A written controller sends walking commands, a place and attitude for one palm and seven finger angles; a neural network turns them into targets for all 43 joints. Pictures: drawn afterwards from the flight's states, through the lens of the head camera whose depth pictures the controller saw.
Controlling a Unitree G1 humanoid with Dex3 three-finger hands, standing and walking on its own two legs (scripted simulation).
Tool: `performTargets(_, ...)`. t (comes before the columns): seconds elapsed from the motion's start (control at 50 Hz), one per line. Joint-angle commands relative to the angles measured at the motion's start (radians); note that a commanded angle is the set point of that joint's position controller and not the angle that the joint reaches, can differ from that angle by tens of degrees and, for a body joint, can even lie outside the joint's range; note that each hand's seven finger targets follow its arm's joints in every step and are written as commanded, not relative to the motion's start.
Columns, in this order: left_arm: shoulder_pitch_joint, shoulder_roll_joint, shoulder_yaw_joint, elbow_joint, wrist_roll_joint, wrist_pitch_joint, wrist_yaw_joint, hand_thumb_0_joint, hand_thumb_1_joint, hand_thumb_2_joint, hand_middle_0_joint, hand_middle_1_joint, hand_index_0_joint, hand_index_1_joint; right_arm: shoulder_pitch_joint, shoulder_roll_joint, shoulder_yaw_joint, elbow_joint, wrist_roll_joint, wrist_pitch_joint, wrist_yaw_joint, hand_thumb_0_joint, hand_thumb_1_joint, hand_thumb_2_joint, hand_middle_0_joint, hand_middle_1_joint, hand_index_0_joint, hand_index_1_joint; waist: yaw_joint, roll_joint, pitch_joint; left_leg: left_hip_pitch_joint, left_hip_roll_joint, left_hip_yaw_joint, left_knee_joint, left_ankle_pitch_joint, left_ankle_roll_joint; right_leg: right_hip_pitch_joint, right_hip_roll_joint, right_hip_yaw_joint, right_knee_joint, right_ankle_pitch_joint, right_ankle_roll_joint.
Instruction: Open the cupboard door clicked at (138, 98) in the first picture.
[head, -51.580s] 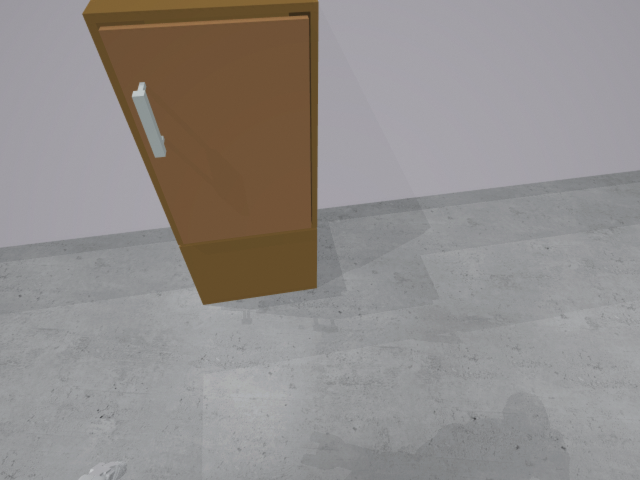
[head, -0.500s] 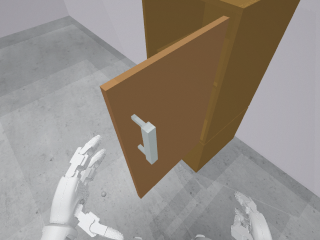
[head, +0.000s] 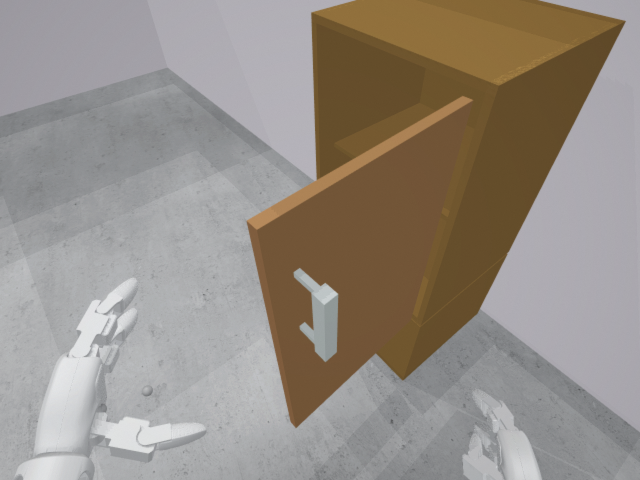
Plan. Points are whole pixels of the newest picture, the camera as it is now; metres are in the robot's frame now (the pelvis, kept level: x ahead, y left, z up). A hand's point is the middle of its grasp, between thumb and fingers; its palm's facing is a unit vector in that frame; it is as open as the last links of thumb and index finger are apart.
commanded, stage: draw the hand back to the body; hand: left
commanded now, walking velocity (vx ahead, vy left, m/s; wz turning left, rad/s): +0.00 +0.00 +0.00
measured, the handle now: (314, 315) +0.32 +0.05 +0.04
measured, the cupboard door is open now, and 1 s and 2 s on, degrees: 94 94 94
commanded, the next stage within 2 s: step back with the hand held close in 0.86 s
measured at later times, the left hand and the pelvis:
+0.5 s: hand (55, 331) +0.20 +0.26 +0.18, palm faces +0.43 -0.80 -0.42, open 8.9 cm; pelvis +0.00 +0.00 +0.02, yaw -1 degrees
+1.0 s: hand (65, 340) +0.19 +0.25 +0.18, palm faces +0.44 -0.80 -0.41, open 7.4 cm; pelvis +0.00 -0.01 +0.02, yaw -1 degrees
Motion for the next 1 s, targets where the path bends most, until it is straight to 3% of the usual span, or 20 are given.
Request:
performTargets(0.0,-0.086,0.133,0.116,-0.204,0.02,-0.07,0.048,0.0,0.095,0.555,-0.171,-0.3,-0.171,-0.3,-0.114,-0.103,-0.039,-0.127,-0.005,-0.059,-0.009,0.0,-0.9,-0.9,0.2,0.3,0.2,0.3,-0.003,-0.006,-0.036,0.028,0.012,-0.015,-0.204,0.321,-0.008,0.178,-0.001,0.031,-0.159,0.203,-0.022)
performTargets(0.12,-0.093,0.155,0.183,-0.193,0.019,-0.081,0.057,0.0,0.305,0.645,-0.179,-0.3,-0.179,-0.3,-0.143,-0.102,-0.042,-0.091,-0.012,-0.064,0.001,0.0,-0.9,-0.9,0.2,0.3,0.2,0.3,0.012,-0.024,-0.027,0.093,0.024,-0.018,-0.282,0.44,-0.019,0.267,0.004,0.027,-0.204,0.271,-0.021)
performTargets(0.16,-0.128,0.153,0.19,-0.201,0.02,-0.085,0.054,0.0,0.375,0.675,-0.181,-0.3,-0.181,-0.3,-0.145,-0.106,-0.044,-0.081,-0.013,-0.062,0.007,0.0,-0.9,-0.9,0.2,0.3,0.2,0.3,0.01,0.013,-0.019,0.114,0.027,-0.018,-0.3,0.466,-0.026,0.273,0.007,0.027,-0.22,0.272,-0.02)
performTargets(0.3,-0.174,0.198,0.282,-0.159,0.011,-0.096,0.056,0.0,0.62,0.78,-0.19,-0.3,-0.19,-0.3,-0.166,-0.111,-0.055,-0.054,-0.015,-0.046,0.014,0.0,-0.9,-0.9,0.2,0.3,0.2,0.3,0.019,-0.006,0.007,0.136,0.028,-0.014,-0.343,0.448,-0.028,0.317,0.014,0.033,-0.265,0.278,-0.023)
performTargets(0.4,-0.199,0.246,0.356,-0.168,0.006,-0.107,0.059,0.0,0.795,0.855,-0.196,-0.3,-0.196,-0.3,-0.172,-0.113,-0.063,-0.037,-0.017,-0.045,0.017,0.0,-0.9,-0.9,0.2,0.3,0.2,0.3,0.027,0.035,-0.021,0.165,0.025,-0.007,-0.346,0.509,-0.032,0.345,0.013,0.044,-0.275,0.329,-0.024)
performTargets(0.46,-0.223,0.25,0.38,-0.164,-0.001,-0.112,0.06,0.0,0.9,0.9,-0.2,-0.3,-0.2,-0.3,-0.175,-0.112,-0.066,-0.033,-0.016,-0.04,0.02,0.0,-0.9,-0.9,0.2,0.3,0.2,0.3,0.025,0.023,-0.01,0.169,0.026,-0.005,-0.355,0.508,-0.031,0.345,0.014,0.043,-0.282,0.332,-0.023)
performTargets(0.52,-0.191,0.184,0.321,-0.093,-0.007,-0.103,0.046,0.0,0.9,0.9,-0.2,-0.3,-0.2,-0.3,-0.174,-0.115,-0.07,-0.027,-0.013,-0.031,0.025,0.0,-0.9,-0.9,0.2,0.3,0.2,0.3,0.016,-0.015,0.034,0.171,0.029,0.002,-0.361,0.481,-0.022,0.321,0.011,0.042,-0.299,0.317,-0.018)
performTargets(0.58,-0.212,0.213,0.337,-0.126,-0.004,-0.11,0.048,0.0,0.9,0.9,-0.2,-0.3,-0.2,-0.3,-0.181,-0.119,-0.077,-0.029,-0.015,-0.028,0.026,0.0,-0.9,-0.9,0.2,0.3,0.2,0.3,0.02,-0.016,-0.002,0.181,0.024,0.003,-0.364,0.45,-0.015,0.333,0.012,0.048,-0.302,0.306,-0.018)
performTargets(0.7,-0.231,0.253,0.366,-0.161,0.002,-0.118,0.057,0.0,0.9,0.9,-0.2,-0.3,-0.2,-0.3,-0.192,-0.114,-0.074,-0.024,-0.016,-0.036,0.018,0.0,-0.9,-0.9,0.2,0.3,0.2,0.3,0.027,0.021,-0.01,0.179,0.014,0.005,-0.362,0.422,-0.014,0.348,0.012,0.057,-0.31,0.298,-0.023)
performTargets(0.92,-0.225,0.218,0.337,-0.125,-0.004,-0.122,0.05,0.0,0.9,0.9,-0.2,-0.3,-0.2,-0.3,-0.196,-0.108,-0.075,-0.017,-0.013,-0.041,0.019,0.0,-0.9,-0.9,0.2,0.3,0.2,0.3,0.019,-0.009,0.038,0.175,0.016,0.005,-0.374,0.364,-0.009,0.321,0.013,0.06,-0.33,0.252,-0.02)
performTargets(0.94,-0.221,0.227,0.347,-0.129,-0.004,-0.124,0.051,0.0,0.9,0.9,-0.2,-0.3,-0.2,-0.3,-0.196,-0.109,-0.078,-0.017,-0.013,-0.041,0.018,0.0,-0.9,-0.9,0.2,0.3,0.2,0.3,0.022,-0.015,0.021,0.185,0.016,0.008,-0.371,0.371,-0.007,0.324,0.014,0.062,-0.329,0.26,-0.019)
performTargets(0.96,-0.317,0.267,0.37,-0.174,-0.002,-0.13,0.057,0.0,0.9,0.9,-0.2,-0.3,-0.2,-0.3,-0.204,-0.112,-0.075,-0.013,-0.014,-0.045,0.016,0.0,-0.9,-0.9,0.2,0.3,0.2,0.3,0.02,0.016,-0.005,0.194,0.01,0.009,-0.368,0.366,-0.004,0.333,0.011,0.069,-0.33,0.266,-0.02)
performTargets(0.98,-0.358,0.36,0.482,-0.169,-0.001,-0.166,0.063,0.0,0.9,0.9,-0.2,-0.3,-0.2,-0.3,-0.172,-0.129,-0.075,-0.049,0.002,-0.022,0.013,0.0,-0.9,-0.9,0.2,0.3,0.2,0.3,-0.031,-0.043,0.087,0.122,0.028,0.004,-0.334,0.268,0.009,0.205,-0.03,0.167,-0.378,0.3,-0.021)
